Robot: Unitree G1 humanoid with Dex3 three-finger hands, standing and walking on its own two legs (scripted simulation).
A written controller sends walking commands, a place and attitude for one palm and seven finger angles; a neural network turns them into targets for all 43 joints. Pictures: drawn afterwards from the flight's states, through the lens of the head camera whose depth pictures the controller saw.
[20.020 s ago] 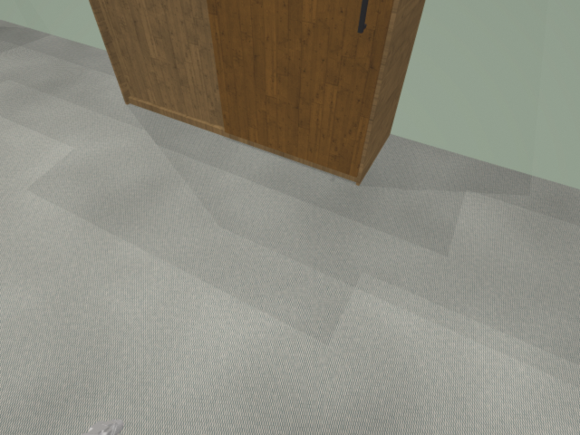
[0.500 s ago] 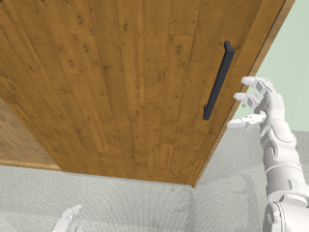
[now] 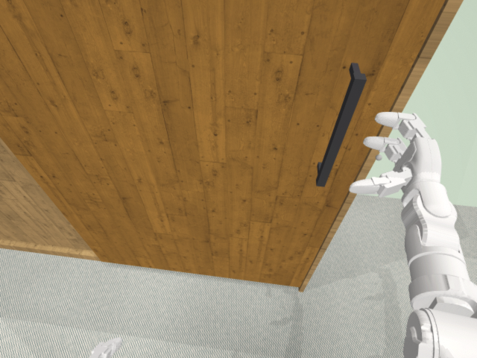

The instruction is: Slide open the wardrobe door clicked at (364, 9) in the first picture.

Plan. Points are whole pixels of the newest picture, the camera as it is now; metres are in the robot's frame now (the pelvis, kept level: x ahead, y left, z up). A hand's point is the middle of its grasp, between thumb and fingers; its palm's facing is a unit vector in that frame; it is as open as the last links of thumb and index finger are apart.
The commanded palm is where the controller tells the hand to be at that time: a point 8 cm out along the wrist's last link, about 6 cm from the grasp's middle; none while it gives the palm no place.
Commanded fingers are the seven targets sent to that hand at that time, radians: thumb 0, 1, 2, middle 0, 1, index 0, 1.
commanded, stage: move the hooked fingers beside the handle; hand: right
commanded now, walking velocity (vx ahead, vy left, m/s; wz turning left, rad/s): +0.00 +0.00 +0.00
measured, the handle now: (335, 132) +0.49 -0.11 +0.13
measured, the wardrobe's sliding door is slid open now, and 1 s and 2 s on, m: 0.00 0.00 0.00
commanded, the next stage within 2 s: feel for the door with the fingertips in 0.54 s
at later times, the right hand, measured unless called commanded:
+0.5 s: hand (382, 165) +0.40 -0.17 +0.14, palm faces +0.03 +1.00 +0.01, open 14.0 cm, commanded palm +0.38 -0.23 +0.13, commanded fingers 0.00 0.50 -0.30 0.30 1.20 0.30 1.20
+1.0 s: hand (354, 161) +0.42 -0.14 +0.13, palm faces +0.00 +1.00 +0.02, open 14.0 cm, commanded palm +0.39 -0.19 +0.14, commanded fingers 0.00 0.50 -0.30 0.30 1.20 0.30 1.20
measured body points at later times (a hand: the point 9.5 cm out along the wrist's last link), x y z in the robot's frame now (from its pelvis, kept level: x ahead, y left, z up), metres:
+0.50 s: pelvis -0.01 +0.01 +0.00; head +0.01 +0.01 +0.45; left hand +0.12 +0.26 -0.10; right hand +0.40 -0.23 +0.15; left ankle -0.04 +0.11 -0.72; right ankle +0.04 -0.10 -0.72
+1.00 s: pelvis +0.00 +0.01 +0.00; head +0.02 +0.01 +0.45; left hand +0.09 +0.26 -0.11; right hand +0.41 -0.19 +0.13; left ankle -0.04 +0.11 -0.72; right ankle +0.04 -0.10 -0.72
